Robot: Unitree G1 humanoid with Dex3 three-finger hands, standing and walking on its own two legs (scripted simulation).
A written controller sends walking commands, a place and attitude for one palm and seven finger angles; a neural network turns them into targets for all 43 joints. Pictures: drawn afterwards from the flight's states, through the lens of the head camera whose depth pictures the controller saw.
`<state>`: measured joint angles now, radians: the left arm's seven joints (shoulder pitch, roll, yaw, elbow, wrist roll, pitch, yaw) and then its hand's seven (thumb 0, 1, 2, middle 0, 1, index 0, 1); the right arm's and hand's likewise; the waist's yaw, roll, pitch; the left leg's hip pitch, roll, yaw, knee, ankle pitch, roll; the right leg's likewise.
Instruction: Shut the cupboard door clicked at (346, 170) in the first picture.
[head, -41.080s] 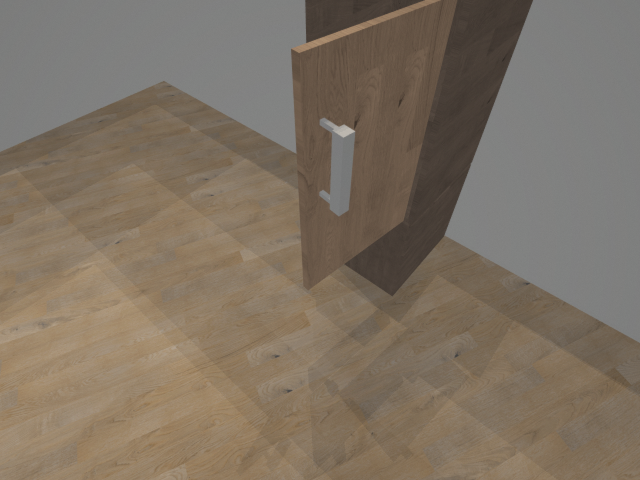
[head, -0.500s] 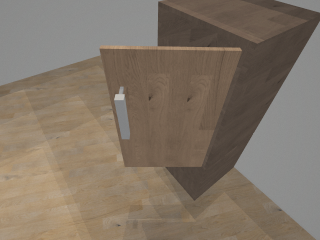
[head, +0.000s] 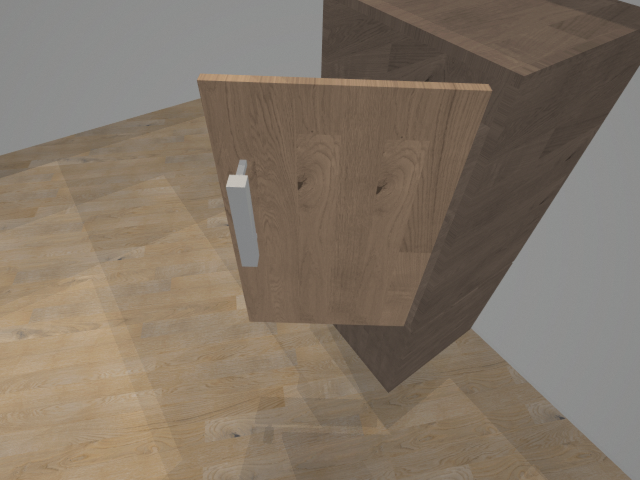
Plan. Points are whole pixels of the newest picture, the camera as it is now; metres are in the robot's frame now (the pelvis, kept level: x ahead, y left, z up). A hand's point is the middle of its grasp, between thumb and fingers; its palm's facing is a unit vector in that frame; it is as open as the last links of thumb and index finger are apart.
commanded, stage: look again from close up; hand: left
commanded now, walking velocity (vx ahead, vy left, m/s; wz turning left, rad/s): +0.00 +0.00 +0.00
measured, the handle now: (246, 215) +0.49 +0.15 +0.04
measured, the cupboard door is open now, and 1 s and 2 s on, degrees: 54 54 54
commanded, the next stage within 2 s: raise the hand and make a fist in 0.46 s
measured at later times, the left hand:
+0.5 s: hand out of the picture +0.06 +0.17 -0.18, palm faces +0.00 -0.98 -0.21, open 7.3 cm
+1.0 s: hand (211, 461) +0.16 +0.15 -0.08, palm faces +0.10 -1.00 +0.01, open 6.1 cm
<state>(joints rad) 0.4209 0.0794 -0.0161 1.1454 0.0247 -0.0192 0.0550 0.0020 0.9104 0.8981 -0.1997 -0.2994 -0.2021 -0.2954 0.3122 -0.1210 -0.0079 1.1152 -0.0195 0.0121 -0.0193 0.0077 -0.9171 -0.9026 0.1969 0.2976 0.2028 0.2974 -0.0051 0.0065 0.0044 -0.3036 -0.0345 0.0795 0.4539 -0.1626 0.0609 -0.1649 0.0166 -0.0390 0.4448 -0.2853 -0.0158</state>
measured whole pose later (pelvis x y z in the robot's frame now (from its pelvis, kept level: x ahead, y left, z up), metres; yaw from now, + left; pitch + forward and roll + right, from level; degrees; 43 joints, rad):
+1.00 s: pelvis +0.01 -0.04 -0.08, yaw +2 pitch +10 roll +1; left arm 0.55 0.20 0.12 0.13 -0.26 -0.45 -0.28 0.01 0.90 0.90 -0.43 -0.55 -0.44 -0.55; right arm 0.19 -0.28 -0.05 0.49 0.03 -0.25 0.00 0.01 -0.90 -0.90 0.20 0.30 0.20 0.30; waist 0.02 -0.04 -0.14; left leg -0.81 -0.04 0.01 1.12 -0.48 0.02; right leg -0.80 0.04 -0.10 1.12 -0.50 -0.10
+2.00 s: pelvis +0.04 +0.03 -0.05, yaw +2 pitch +8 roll -3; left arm 0.38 0.27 0.11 -0.14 -0.27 -0.17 -0.23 0.02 0.90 0.90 -1.28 -1.47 -1.28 -1.47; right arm 0.27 -0.24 0.07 0.48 0.04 -0.21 -0.04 0.01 -0.90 -0.90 0.20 0.30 0.21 0.30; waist 0.03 0.04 -0.10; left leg -0.63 -0.06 0.02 0.94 -0.44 0.10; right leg -0.59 0.03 -0.07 0.87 -0.41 -0.01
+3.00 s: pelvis +0.04 -0.02 -0.04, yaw +2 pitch +7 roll -1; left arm 0.17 0.24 0.13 0.03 -0.29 -0.16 -0.21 0.02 0.90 0.90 -1.30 -1.50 -1.30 -1.50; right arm 0.28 -0.28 0.05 0.55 0.05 -0.19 -0.04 0.01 -0.90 -0.90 0.20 0.30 0.21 0.30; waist 0.00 0.05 -0.10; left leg -0.57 -0.04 0.01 0.88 -0.42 0.05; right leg -0.55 0.05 -0.07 0.84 -0.41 -0.06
